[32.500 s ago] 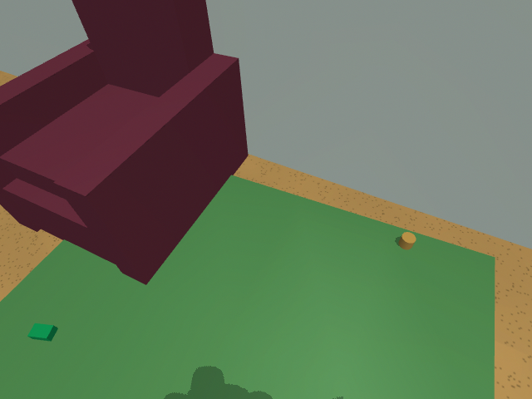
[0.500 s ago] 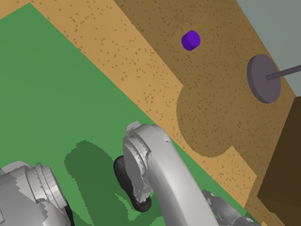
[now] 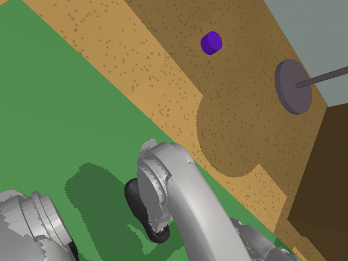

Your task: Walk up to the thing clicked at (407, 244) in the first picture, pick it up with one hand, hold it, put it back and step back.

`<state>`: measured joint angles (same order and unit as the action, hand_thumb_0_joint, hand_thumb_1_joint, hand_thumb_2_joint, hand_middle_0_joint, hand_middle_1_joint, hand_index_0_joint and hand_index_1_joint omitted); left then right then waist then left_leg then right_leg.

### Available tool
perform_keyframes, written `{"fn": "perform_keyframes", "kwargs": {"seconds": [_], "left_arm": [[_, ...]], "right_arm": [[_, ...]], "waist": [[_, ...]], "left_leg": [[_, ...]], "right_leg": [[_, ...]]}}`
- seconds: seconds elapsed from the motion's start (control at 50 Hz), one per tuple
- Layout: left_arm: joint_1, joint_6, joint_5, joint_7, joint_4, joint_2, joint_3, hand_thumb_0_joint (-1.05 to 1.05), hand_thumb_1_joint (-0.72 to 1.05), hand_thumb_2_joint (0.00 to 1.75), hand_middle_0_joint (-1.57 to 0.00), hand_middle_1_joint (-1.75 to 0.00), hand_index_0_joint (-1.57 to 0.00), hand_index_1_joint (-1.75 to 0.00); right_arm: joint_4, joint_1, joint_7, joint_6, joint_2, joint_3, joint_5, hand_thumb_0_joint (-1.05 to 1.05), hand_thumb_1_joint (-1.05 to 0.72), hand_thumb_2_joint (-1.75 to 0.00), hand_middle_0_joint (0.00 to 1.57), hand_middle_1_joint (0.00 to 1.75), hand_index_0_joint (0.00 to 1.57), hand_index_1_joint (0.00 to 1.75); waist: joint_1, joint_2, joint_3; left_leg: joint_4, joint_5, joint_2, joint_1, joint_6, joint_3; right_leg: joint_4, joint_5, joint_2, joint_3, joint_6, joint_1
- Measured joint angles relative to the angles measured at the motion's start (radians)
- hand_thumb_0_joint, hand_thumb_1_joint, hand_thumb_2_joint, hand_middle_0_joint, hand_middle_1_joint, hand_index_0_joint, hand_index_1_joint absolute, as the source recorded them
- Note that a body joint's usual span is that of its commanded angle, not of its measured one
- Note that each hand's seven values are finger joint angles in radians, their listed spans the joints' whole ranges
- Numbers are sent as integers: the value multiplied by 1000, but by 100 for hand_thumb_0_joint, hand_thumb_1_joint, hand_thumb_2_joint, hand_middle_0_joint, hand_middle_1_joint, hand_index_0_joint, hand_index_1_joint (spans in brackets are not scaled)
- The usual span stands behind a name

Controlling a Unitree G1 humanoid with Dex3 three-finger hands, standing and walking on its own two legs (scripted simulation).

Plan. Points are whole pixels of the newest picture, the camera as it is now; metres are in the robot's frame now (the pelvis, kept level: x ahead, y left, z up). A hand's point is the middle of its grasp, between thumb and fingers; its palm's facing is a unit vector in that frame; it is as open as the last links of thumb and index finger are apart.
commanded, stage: rest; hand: left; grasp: from above
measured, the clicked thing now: out of the picture +0.46 +0.37 -0.28
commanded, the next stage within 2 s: open in 0.18 s
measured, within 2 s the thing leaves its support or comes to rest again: neither
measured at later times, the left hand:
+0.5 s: hand out of the picture +0.45 +0.36 -0.25, palm faces -0.44 -0.17 -0.88, open 8.1 cm
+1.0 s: hand out of the picture +0.45 +0.36 -0.25, palm faces -0.44 -0.16 -0.88, open 13.5 cm
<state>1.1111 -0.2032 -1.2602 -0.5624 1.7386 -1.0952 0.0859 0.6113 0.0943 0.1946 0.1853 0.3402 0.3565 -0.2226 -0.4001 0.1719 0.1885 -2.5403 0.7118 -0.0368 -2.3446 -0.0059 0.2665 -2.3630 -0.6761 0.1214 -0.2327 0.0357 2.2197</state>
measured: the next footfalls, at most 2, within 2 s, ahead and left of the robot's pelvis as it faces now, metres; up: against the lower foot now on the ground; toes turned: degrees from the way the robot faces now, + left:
none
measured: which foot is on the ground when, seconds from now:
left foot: down 0.00-1.00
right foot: down 0.00-1.00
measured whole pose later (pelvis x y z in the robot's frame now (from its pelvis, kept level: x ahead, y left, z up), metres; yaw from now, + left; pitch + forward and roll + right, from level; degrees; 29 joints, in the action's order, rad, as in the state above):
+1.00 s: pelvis +0.00 +0.00 +0.01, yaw -1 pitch +27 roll -16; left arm 1.12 -0.21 -1.24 -0.55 1.73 -1.14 0.07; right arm 0.58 0.08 0.19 0.19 0.35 0.40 -0.23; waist -0.41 0.19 0.22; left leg -2.53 0.71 -0.04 -2.33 -0.01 0.28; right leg -2.34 -0.66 0.13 -0.24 0.04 2.20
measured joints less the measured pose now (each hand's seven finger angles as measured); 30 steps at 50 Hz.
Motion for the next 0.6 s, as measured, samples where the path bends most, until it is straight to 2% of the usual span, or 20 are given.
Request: {"fn": "perform_keyframes", "kwargs": {"seconds": [0.18, 0.36, 0.48, 0.6], "left_arm": [[4, -3, 13, 3, -4, -20, -5, -5, 31, 31, -70, -57, -103, -58], [5, -7, 7, 6, -11, -38, 5, -5, 30, 31, -70, -57, -102, -59], [4, -5, 22, 15, -17, -39, -8, -3, 26, 37, -64, -60, -83, -59], [5, -12, 20, 21, -22, -41, -10, -1, 9, 50, -53, -68, -61, -65]], "right_arm": [[-10, -7, -4, 2, 6, 15, -2, 0, -92, -90, 20, 30, 21, 30], [-20, -6, -3, 2, 12, 23, -4, 0, -91, -90, 20, 30, 21, 30], [-25, -10, -3, 4, 14, 25, -2, 0, -91, -90, 21, 30, 21, 30], [-25, -10, -5, -2, 12, 29, -2, 0, -91, -90, 21, 30, 21, 30]], "waist": [[-4, 8, 18], [-6, 10, 21], [-2, 11, 27], [-1, 13, 22]], "left_leg": [[2, 2, -4, 6, -2, 5], [2, 3, -2, 8, 0, 11], [7, 1, -5, 11, -4, 9], [7, 0, -3, 11, -2, 13]], "right_leg": [[8, 4, 5, -3, 3, -6], [11, 3, 4, -8, 2, -10], [18, 6, 6, -7, 5, -14], [21, 7, 5, -10, 4, -16]]}}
